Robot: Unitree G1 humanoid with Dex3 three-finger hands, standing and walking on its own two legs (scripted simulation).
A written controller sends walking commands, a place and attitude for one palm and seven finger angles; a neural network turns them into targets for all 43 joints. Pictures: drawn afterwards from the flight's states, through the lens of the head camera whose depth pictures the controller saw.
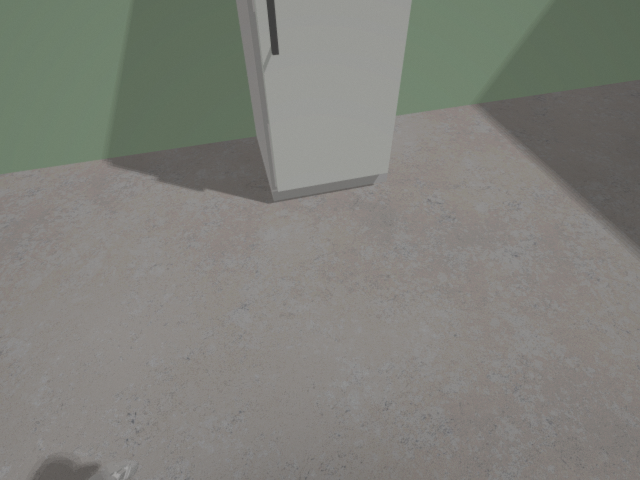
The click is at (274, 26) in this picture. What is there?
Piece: fridge door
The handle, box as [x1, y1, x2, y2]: [266, 0, 278, 54]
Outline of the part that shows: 266,0 272,54 278,54 273,0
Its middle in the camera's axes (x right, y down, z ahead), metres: -0.16 -0.78 +1.18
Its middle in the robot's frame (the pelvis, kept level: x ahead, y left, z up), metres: +1.41 +0.23 +0.16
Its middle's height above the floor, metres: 0.93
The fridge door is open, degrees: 0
